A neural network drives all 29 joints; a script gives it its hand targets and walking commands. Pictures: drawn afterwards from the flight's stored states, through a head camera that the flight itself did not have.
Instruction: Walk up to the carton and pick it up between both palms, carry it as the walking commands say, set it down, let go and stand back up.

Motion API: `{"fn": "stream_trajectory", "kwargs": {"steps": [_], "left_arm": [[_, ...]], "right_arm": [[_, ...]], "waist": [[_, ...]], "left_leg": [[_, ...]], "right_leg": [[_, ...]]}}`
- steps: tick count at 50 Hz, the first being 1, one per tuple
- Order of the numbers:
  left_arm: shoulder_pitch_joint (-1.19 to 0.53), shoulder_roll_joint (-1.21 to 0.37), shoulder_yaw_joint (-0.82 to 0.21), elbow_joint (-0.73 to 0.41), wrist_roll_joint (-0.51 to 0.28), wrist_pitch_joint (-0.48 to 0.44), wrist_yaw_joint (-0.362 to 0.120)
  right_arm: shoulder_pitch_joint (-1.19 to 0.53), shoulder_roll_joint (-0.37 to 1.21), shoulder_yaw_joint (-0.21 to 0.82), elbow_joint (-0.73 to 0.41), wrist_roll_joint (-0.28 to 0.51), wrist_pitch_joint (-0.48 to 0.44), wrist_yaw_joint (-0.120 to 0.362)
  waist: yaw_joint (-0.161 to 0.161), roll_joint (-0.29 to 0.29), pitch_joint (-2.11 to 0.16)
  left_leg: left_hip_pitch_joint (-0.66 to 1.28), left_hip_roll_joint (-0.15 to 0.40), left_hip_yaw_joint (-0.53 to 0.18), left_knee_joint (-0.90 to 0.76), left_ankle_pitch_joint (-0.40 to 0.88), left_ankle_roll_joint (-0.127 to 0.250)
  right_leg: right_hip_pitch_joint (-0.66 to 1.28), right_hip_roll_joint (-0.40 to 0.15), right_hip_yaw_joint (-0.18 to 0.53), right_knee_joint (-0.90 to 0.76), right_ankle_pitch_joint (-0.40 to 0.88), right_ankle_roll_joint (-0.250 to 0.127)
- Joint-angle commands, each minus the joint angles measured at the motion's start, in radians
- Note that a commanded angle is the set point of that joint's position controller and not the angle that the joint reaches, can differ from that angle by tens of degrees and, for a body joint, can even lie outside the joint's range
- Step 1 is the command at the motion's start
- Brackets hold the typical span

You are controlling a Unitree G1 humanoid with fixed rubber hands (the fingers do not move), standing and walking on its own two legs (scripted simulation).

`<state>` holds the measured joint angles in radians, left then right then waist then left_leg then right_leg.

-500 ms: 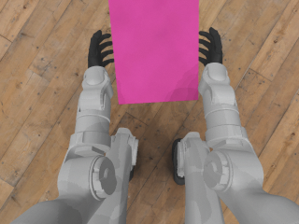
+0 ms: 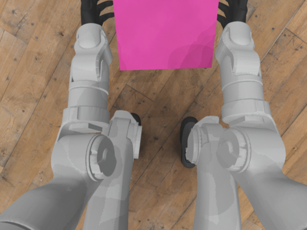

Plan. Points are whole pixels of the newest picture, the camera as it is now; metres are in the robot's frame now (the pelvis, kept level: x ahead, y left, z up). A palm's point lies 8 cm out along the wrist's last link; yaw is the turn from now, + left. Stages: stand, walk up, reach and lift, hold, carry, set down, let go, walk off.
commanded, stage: set down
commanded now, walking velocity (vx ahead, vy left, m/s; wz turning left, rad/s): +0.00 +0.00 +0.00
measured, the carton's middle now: (162, 10) +0.56 +0.03 -0.24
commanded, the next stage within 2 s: none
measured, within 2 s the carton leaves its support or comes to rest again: rests again in 2.00 s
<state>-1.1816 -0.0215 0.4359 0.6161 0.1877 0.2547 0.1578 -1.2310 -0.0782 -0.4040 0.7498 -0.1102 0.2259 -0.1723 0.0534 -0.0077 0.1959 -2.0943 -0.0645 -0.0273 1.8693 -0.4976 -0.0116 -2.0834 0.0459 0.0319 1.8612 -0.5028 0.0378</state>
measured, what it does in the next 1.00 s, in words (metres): lowers itself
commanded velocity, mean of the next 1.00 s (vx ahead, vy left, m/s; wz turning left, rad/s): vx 0.00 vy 0.00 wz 0.00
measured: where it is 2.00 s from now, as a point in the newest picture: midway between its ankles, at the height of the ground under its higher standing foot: (158, 148)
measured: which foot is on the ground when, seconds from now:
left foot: down 0.00-1.00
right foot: down 0.00-1.00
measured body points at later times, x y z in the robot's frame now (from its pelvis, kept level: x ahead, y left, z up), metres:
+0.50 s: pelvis +0.00 +0.00 -0.05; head +0.38 +0.02 +0.17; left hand +0.55 +0.18 -0.23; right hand +0.57 -0.11 -0.25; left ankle +0.12 +0.11 -0.43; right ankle +0.12 -0.13 -0.43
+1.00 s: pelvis +0.00 +0.00 -0.06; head +0.38 +0.03 +0.16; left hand +0.55 +0.19 -0.24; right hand +0.57 -0.11 -0.25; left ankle +0.12 +0.11 -0.43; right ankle +0.12 -0.13 -0.43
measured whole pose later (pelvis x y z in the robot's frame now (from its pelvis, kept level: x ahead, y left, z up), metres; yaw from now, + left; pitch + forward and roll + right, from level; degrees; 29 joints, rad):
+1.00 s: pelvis +0.00 +0.00 -0.06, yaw +0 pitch +35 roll -2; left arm -1.47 0.18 0.37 0.84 0.09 0.26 0.09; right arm -1.51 -0.23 -0.33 0.96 -0.02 0.22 -0.09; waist 0.06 -0.01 0.46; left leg -2.17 -0.08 -0.03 2.11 -0.55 -0.02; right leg -2.15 0.05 0.02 2.10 -0.57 0.04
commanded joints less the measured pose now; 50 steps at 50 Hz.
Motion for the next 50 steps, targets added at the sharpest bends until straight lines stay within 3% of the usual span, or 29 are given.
{"fn": "stream_trajectory", "kwargs": {"steps": [1, 2, 3, 4, 6, 7, 8, 9, 10, 13, 15, 16, 17, 19, 20, 21, 25, 26, 27, 29, 32, 36, 40, 41, 43, 44, 45, 49, 50], "left_arm": [[-0.715, -0.702, -0.547, 0.043, -0.183, -0.043, -0.253], [-0.715, -0.634, -0.535, 0.04, -0.164, -0.05, -0.252], [-0.762, -0.634, -0.556, 0.013, -0.213, -0.055, -0.25], [-0.746, -0.645, -0.527, 0.1, -0.184, -0.048, -0.257], [-0.804, -0.616, -0.542, 0.015, -0.206, -0.052, -0.258], [-0.76, -0.617, -0.513, 0.074, -0.178, -0.048, -0.259], [-0.834, -0.629, -0.558, 0.019, -0.224, -0.047, -0.262], [-0.833, -0.598, -0.556, 0.046, -0.209, -0.045, -0.265], [-0.826, -0.638, -0.57, 0.034, -0.223, -0.034, -0.267], [-0.862, -0.622, -0.623, -0.039, -0.299, -0.044, -0.259], [-0.776, -0.64, -0.537, 0.12, -0.251, -0.033, -0.261], [-0.819, -0.647, -0.56, 0.048, -0.298, -0.038, -0.262], [-0.775, -0.622, -0.546, 0.118, -0.28, -0.034, -0.27], [-0.729, -0.667, -0.515, 0.241, -0.266, -0.015, -0.3], [-0.69, -0.643, -0.458, 0.303, -0.217, -0.007, -0.318], [-0.688, -0.635, -0.426, 0.329, -0.193, 0.004, -0.331], [-0.751, -0.682, -0.469, 0.197, -0.239, -0.015, -0.341], [-0.78, -0.699, -0.485, 0.159, -0.248, -0.031, -0.337], [-0.762, -0.698, -0.501, 0.195, -0.231, -0.029, -0.334], [-0.824, -0.717, -0.575, 0.108, -0.307, -0.034, -0.324], [-0.759, -0.676, -0.519, 0.234, -0.272, -0.024, -0.325], [-0.811, -0.691, -0.495, 0.195, -0.279, -0.025, -0.335], [-0.766, -0.671, -0.453, 0.272, -0.244, -0.017, -0.347], [-0.782, -0.677, -0.483, 0.232, -0.257, -0.029, -0.343], [-0.737, -0.667, -0.438, 0.293, -0.239, -0.017, -0.35], [-0.797, -0.694, -0.473, 0.202, -0.257, -0.034, -0.347], [-0.714, -0.688, -0.435, 0.31, -0.227, -0.025, -0.345], [-0.755, -0.653, -0.452, 0.23, -0.222, -0.043, -0.34], [-0.727, -0.667, -0.431, 0.272, -0.226, -0.035, -0.347]], "right_arm": [[-0.783, 0.721, 0.579, -0.04, 0.135, -0.053, 0.284], [-0.836, 0.708, 0.592, -0.079, 0.163, -0.057, 0.283], [-0.831, 0.679, 0.593, -0.081, 0.144, -0.053, 0.279], [-0.78, 0.692, 0.56, 0.037, 0.131, -0.047, 0.286], [-0.913, 0.675, 0.619, -0.109, 0.16, -0.05, 0.289], [-0.861, 0.702, 0.605, -0.035, 0.154, -0.042, 0.295], [-0.831, 0.681, 0.578, -0.003, 0.145, -0.038, 0.292], [-0.867, 0.686, 0.585, -0.029, 0.15, -0.042, 0.296], [-0.878, 0.664, 0.584, -0.065, 0.147, -0.04, 0.298], [-0.987, 0.652, 0.653, -0.173, 0.211, -0.05, 0.287], [-1.043, 0.637, 0.666, -0.173, 0.225, -0.061, 0.292], [-1.053, 0.617, 0.66, -0.2, 0.23, -0.067, 0.29], [-1.011, 0.625, 0.652, -0.135, 0.242, -0.063, 0.289], [-0.881, 0.626, 0.564, 0.077, 0.174, -0.04, 0.304], [-0.857, 0.641, 0.537, 0.13, 0.16, -0.028, 0.317], [-0.82, 0.637, 0.471, 0.17, 0.122, -0.019, 0.341], [-0.908, 0.615, 0.483, 0.021, 0.152, -0.057, 0.344], [-0.914, 0.646, 0.539, 0.035, 0.177, -0.058, 0.344], [-0.976, 0.653, 0.556, -0.044, 0.195, -0.073, 0.346], [-0.987, 0.612, 0.558, -0.057, 0.209, -0.086, 0.326], [-0.961, 0.648, 0.564, 0.035, 0.213, -0.065, 0.326], [-0.973, 0.588, 0.535, -0.001, 0.192, -0.072, 0.325], [-0.946, 0.599, 0.52, 0.062, 0.184, -0.067, 0.332], [-0.949, 0.63, 0.518, 0.037, 0.195, -0.073, 0.331], [-0.912, 0.617, 0.494, 0.082, 0.167, -0.063, 0.336], [-0.878, 0.654, 0.48, 0.082, 0.162, -0.07, 0.343], [-0.926, 0.599, 0.488, 0.063, 0.18, -0.075, 0.341], [-0.846, 0.631, 0.443, 0.102, 0.144, -0.076, 0.346], [-0.869, 0.612, 0.484, 0.096, 0.162, -0.073, 0.345]], "waist": [[-0.002, -0.044, -1.367], [0.051, -0.031, -1.36], [0.001, -0.065, -1.422], [-0.004, -0.06, -1.328], [0.038, -0.108, -1.422], [0.058, -0.085, -1.392], [-0.008, -0.072, -1.415], [0.013, -0.066, -1.391], [-0.034, -0.068, -1.458], [-0.013, -0.059, -1.675], [0.059, -0.075, -1.536], [0.009, -0.097, -1.609], [0.025, -0.095, -1.544], [-0.039, -0.083, -1.247], [0.009, -0.084, -1.101], [-0.02, -0.045, -1.0], [-0.044, -0.014, -1.132], [-0.012, -0.062, -1.175], [0.006, -0.02, -1.234], [-0.074, -0.021, -1.368], [0.0, -0.025, -1.221], [-0.036, -0.004, -1.16], [-0.009, -0.05, -1.054], [0.0, -0.001, -1.09], [-0.02, -0.049, -1.002], [-0.045, -0.025, -1.02], [-0.015, -0.005, -0.986], [-0.027, -0.004, -0.941], [0.006, -0.02, -0.947]], "left_leg": [[0.67, -0.069, 0.047, -0.045, 0.31, -0.023], [0.646, -0.067, 0.066, -0.024, 0.308, -0.016], [0.668, -0.069, 0.054, -0.02, 0.32, -0.021], [0.625, -0.069, 0.066, -0.026, 0.264, -0.025], [0.654, -0.075, 0.071, -0.001, 0.328, -0.018], [0.639, -0.07, 0.08, 0.005, 0.311, -0.016], [0.66, -0.073, 0.064, 0.0, 0.306, -0.022], [0.646, -0.067, 0.066, 0.006, 0.29, -0.013], [0.698, -0.063, 0.057, 0.02, 0.323, -0.016], [0.831, -0.069, 0.06, 0.063, 0.458, -0.015], [0.76, -0.065, 0.084, 0.088, 0.422, -0.005], [0.778, -0.064, 0.059, 0.107, 0.467, -0.004], [0.755, -0.059, 0.067, 0.104, 0.432, -0.001], [0.605, -0.051, 0.05, 0.094, 0.303, -0.012], [0.549, -0.05, 0.066, 0.087, 0.24, -0.01], [0.541, -0.051, 0.056, 0.075, 0.197, -0.009], [0.576, -0.058, 0.056, 0.118, 0.322, -0.011], [0.567, -0.066, 0.059, 0.128, 0.33, -0.007], [0.636, -0.057, 0.058, 0.157, 0.394, -0.011], [0.703, -0.066, 0.033, 0.152, 0.45, -0.017], [0.647, -0.059, 0.045, 0.145, 0.379, -0.009], [0.596, -0.056, 0.051, 0.157, 0.307, -0.015], [0.514, -0.055, 0.067, 0.16, 0.295, -0.018], [0.547, -0.067, 0.067, 0.15, 0.3, -0.013], [0.504, -0.061, 0.058, 0.156, 0.264, -0.004], [0.523, -0.068, 0.046, 0.157, 0.314, -0.011], [0.525, -0.068, 0.053, 0.149, 0.264, -0.009], [0.511, -0.071, 0.033, 0.147, 0.306, -0.008], [0.461, -0.064, 0.054, 0.165, 0.307, -0.014]], "right_leg": [[0.43, 0.101, -0.085, -0.004, 0.183, -0.005], [0.444, 0.097, -0.061, -0.002, 0.184, -0.012], [0.477, 0.092, -0.081, 0.016, 0.2, -0.009], [0.431, 0.091, -0.094, 0.008, 0.146, -0.005], [0.514, 0.082, -0.082, 0.044, 0.212, 0.002], [0.507, 0.085, -0.068, 0.033, 0.195, -0.005], [0.523, 0.092, -0.087, 0.043, 0.197, -0.013], [0.493, 0.086, -0.084, 0.056, 0.194, -0.012], [0.523, 0.086, -0.101, 0.07, 0.223, -0.013], [0.623, 0.077, -0.102, 0.114, 0.312, -0.013], [0.587, 0.076, -0.085, 0.104, 0.276, -0.016], [0.626, 0.068, -0.091, 0.128, 0.321, -0.02], [0.592, 0.068, -0.111, 0.135, 0.296, -0.01], [0.481, 0.06, -0.116, 0.129, 0.186, -0.022], [0.415, 0.068, -0.109, 0.114, 0.112, -0.019], [0.326, 0.069, -0.112, 0.115, 0.06, -0.028], [0.367, 0.074, -0.116, 0.146, 0.187, -0.042], [0.405, 0.076, -0.112, 0.166, 0.206, -0.035], [0.383, 0.074, -0.109, 0.178, 0.248, -0.039], [0.47, 0.064, -0.135, 0.197, 0.312, -0.038], [0.418, 0.059, -0.121, 0.194, 0.219, -0.034], [0.402, 0.056, -0.113, 0.183, 0.176, -0.047], [0.42, 0.062, -0.109, 0.176, 0.188, -0.038], [0.417, 0.062, -0.108, 0.183, 0.184, -0.041], [0.392, 0.062, -0.105, 0.166, 0.145, -0.039], [0.353, 0.066, -0.112, 0.199, 0.196, -0.039], [0.321, 0.058, -0.116, 0.187, 0.128, -0.044], [0.282, 0.069, -0.108, 0.197, 0.169, -0.041], [0.346, 0.058, -0.083, 0.19, 0.188, -0.047]]}}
